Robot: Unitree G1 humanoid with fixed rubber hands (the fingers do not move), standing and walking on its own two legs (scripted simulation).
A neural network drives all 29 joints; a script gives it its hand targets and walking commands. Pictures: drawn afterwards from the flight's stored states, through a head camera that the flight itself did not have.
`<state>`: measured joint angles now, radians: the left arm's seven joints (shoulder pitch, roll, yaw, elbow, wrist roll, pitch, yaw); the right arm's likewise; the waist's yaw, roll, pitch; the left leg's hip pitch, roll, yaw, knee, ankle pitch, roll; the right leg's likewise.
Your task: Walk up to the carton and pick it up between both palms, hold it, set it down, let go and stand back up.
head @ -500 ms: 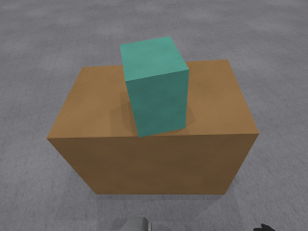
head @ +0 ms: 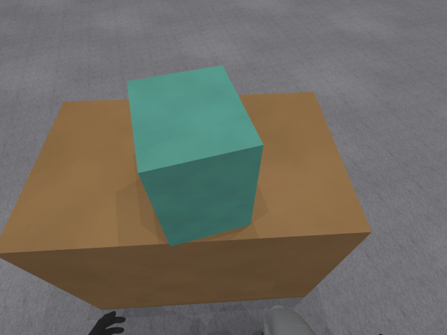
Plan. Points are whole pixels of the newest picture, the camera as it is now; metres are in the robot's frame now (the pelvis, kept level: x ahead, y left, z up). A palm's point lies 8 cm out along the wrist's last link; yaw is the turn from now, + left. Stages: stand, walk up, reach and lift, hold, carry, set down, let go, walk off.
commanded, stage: walk up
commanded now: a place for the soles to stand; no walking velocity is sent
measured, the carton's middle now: (195, 160) +0.44 +0.07 +0.02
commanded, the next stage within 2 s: none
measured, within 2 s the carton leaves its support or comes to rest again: neither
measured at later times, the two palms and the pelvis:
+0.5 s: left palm out of the picture +0.10 +0.28 -0.09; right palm out of the picture +0.10 -0.26 -0.09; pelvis +0.00 +0.00 -0.01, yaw -1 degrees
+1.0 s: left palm (88, 334) +0.15 +0.26 -0.08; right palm out of the picture +0.09 -0.28 -0.10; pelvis +0.01 +0.00 +0.00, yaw -5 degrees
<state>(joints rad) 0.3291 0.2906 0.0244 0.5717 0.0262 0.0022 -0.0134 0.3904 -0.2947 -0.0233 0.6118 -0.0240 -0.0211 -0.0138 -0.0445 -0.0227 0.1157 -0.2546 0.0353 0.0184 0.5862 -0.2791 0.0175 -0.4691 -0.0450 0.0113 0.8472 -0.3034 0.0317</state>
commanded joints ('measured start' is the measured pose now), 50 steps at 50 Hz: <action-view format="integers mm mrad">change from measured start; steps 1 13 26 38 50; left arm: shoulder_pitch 108 -55 -44 -24 143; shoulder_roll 83 151 130 130 255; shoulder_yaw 39 52 36 35 98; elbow -25 -78 -60 -52 -20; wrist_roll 1 10 -3 -13 25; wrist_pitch -17 12 -27 -27 -27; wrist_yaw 17 44 15 8 64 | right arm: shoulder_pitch -75 -33 -134 -120 -144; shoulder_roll -149 -83 -129 -124 -182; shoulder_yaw -19 -36 -27 -24 -42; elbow -89 -67 -83 -79 -113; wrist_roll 25 7 28 18 -46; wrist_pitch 13 62 18 21 66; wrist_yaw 4 4 32 25 51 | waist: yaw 76 73 48 38 90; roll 109 -171 125 0 -44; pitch -165 -152 -150 -95 -126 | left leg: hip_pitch -120 -133 -84 -23 -217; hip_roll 109 -15 92 72 4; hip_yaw -58 -10 -94 -52 37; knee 73 235 -123 -120 210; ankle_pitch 437 -268 -22 -105 -24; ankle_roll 111 -61 39 33 14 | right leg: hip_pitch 347 214 242 112 330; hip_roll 58 -159 -22 -20 -199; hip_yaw -50 255 132 187 479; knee -290 -406 -305 -376 -406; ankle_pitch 337 163 178 43 157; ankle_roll -25 -219 -62 -71 -191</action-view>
